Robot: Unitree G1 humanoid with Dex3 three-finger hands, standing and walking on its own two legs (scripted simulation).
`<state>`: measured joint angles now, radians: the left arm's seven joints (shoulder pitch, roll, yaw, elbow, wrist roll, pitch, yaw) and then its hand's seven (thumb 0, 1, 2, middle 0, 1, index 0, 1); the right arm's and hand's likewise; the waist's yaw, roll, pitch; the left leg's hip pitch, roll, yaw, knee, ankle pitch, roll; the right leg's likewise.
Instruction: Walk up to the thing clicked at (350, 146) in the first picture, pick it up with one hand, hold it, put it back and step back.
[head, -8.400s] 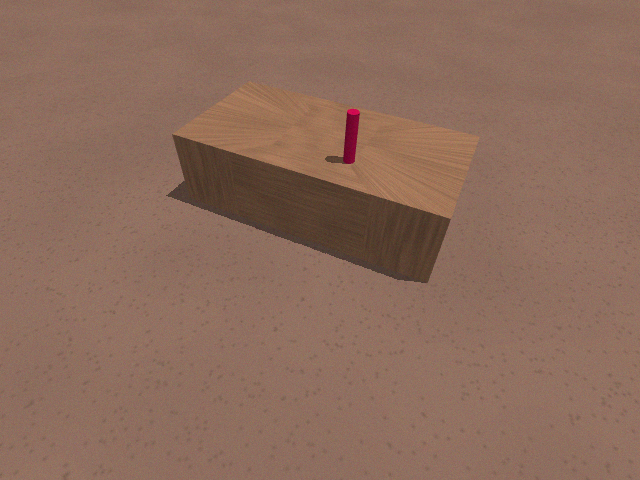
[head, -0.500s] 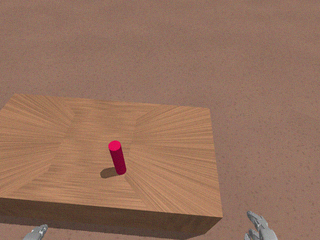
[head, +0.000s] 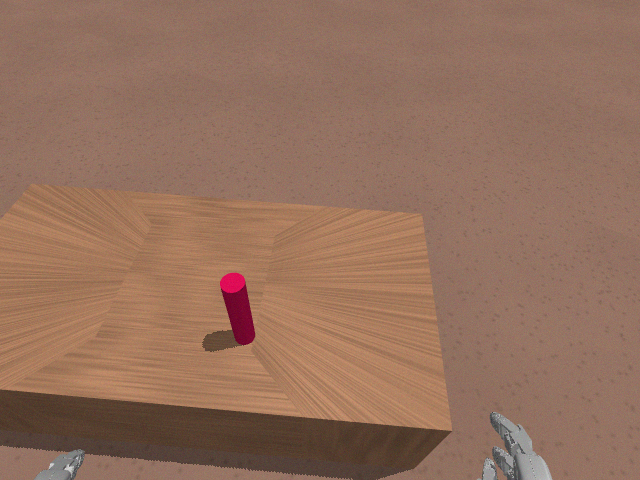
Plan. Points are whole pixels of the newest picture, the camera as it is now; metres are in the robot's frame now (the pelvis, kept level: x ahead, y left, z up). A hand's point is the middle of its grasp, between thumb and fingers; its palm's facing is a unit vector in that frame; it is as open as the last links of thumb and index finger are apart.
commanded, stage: go down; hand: left
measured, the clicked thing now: (239, 311) +0.51 +0.17 -0.25
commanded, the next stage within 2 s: none
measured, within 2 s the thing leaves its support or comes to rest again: neither
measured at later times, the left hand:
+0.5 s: hand out of the picture +0.14 +0.27 -0.07, palm faces +0.06 -0.94 -0.34, open 17.3 cm
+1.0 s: hand (79, 362) +0.30 +0.32 -0.02, palm faces +0.11 -0.98 -0.17, open 17.5 cm
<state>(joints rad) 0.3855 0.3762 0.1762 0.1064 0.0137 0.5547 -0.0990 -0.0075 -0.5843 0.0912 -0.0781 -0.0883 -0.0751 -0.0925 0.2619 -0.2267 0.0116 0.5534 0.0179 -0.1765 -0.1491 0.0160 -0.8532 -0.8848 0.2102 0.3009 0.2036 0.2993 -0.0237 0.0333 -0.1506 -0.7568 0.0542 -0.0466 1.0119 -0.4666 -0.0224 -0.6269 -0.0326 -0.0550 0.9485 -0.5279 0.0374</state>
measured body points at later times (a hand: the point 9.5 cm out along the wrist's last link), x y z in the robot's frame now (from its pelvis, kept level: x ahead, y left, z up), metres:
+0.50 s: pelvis -0.01 +0.00 +0.00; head +0.02 +0.01 +0.44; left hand +0.14 +0.32 -0.05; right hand +0.15 -0.25 -0.07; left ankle +0.02 +0.13 -0.68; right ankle -0.04 -0.14 -0.68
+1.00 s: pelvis -0.01 +0.00 +0.00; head +0.05 +0.03 +0.45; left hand +0.29 +0.37 -0.01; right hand +0.08 -0.27 -0.08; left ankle +0.02 +0.13 -0.68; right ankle -0.04 -0.14 -0.68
